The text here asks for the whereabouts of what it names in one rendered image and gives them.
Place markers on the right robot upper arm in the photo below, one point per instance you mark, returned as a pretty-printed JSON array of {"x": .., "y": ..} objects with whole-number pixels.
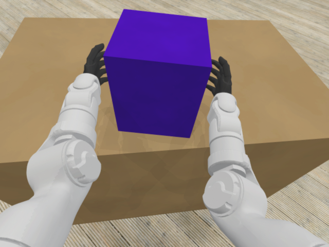
[{"x": 238, "y": 207}]

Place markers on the robot right hand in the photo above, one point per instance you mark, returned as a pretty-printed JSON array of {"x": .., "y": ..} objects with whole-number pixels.
[{"x": 223, "y": 82}]

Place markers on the carton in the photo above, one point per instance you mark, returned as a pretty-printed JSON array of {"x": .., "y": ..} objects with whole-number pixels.
[{"x": 158, "y": 66}]

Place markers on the left robot upper arm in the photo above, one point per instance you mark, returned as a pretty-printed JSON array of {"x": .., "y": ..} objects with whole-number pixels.
[{"x": 60, "y": 177}]

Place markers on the robot left hand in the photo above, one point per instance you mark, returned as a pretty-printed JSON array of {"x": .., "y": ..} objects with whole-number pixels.
[{"x": 93, "y": 63}]

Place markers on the robot right forearm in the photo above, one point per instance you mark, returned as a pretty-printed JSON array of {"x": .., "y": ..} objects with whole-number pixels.
[{"x": 226, "y": 141}]

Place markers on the pedestal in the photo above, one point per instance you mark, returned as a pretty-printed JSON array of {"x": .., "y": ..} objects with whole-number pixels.
[{"x": 283, "y": 104}]

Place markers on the robot left forearm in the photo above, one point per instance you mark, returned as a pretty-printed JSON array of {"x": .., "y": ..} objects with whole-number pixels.
[{"x": 79, "y": 112}]

